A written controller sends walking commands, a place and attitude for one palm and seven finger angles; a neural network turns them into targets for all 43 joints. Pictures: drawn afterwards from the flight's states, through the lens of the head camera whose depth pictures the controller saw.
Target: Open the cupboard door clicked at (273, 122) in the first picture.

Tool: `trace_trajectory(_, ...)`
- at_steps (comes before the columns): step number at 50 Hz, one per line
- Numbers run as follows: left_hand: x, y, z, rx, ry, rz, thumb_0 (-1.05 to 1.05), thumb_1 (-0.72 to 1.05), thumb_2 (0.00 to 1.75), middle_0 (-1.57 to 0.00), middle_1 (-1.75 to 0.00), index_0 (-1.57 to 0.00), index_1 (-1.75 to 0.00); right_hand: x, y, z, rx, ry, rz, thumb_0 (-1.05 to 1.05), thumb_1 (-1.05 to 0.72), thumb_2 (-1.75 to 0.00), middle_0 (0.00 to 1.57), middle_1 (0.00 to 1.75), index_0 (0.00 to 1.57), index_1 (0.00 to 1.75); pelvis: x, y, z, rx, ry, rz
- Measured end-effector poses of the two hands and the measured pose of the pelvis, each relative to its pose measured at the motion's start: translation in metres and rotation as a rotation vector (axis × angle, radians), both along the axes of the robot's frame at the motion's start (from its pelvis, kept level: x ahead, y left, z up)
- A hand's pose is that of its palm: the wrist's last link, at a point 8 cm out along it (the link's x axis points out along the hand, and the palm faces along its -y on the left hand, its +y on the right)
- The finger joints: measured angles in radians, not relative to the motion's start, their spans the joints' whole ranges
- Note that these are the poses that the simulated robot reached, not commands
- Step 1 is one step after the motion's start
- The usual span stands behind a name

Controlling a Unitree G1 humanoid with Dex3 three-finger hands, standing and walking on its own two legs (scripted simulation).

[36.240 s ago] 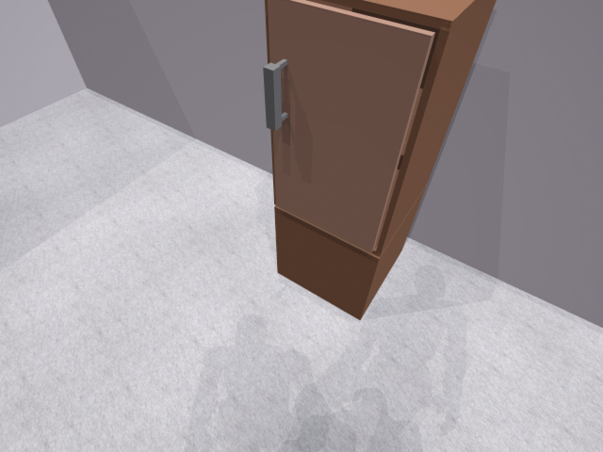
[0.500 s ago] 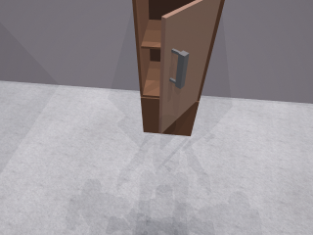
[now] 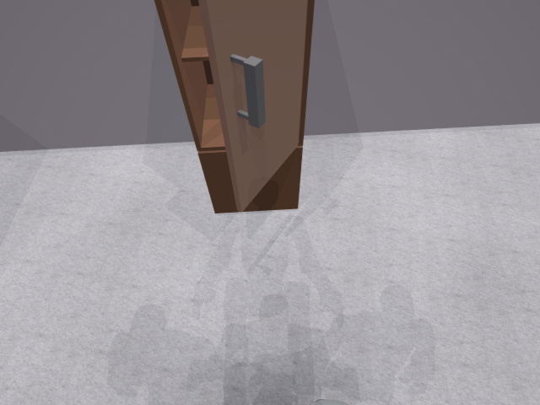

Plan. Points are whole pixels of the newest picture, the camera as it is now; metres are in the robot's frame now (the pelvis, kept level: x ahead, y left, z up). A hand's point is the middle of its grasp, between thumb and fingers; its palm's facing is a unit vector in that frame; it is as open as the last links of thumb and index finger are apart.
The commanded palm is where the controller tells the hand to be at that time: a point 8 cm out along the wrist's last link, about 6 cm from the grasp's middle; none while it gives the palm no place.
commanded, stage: walk to a spot facing it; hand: left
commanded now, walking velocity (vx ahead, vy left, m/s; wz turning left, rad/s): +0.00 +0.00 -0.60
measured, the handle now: (246, 91) +0.67 +0.10 +0.07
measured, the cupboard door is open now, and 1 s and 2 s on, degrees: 54 54 54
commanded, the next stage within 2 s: none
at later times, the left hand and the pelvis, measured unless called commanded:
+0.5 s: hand out of the picture +0.08 +0.20 -0.16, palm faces -0.17 -0.96 -0.24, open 7.4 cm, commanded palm none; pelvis +0.01 +0.01 +0.01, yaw -16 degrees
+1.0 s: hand (219, 336) +0.24 +0.12 -0.16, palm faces -0.59 -0.77 -0.26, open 7.4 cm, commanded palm none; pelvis +0.02 +0.01 -0.01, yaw -36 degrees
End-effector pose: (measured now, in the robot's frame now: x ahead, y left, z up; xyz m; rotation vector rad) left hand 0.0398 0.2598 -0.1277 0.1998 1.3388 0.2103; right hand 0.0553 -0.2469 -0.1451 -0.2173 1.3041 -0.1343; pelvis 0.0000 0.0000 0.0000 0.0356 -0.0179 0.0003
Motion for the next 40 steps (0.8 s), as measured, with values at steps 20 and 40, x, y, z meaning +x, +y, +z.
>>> trace_trajectory(20,0.023,-0.027,0.011,-0.003,0.034,-0.156,0.01,0.90,0.90,-0.20,-0.30,-0.21,-0.30,0.032,-0.032,0.030,-0.026,-0.172,-0.190,0.00,-0.91,-0.90,0.20,0.29,0.20,0.30,0.005,-0.009,0.014,0.004,0.050,-0.216)
trace_trajectory(40,0.169,0.004,0.002,-0.055,-0.086,-0.474,0.01,0.91,0.90,-0.19,-0.30,-0.20,-0.30,-0.081,0.040,0.046,-0.100,-0.060,-0.438,0.00,-0.90,-0.90,0.21,0.30,0.20,0.30,0.025,0.044,0.015,-0.072,0.060,-0.475)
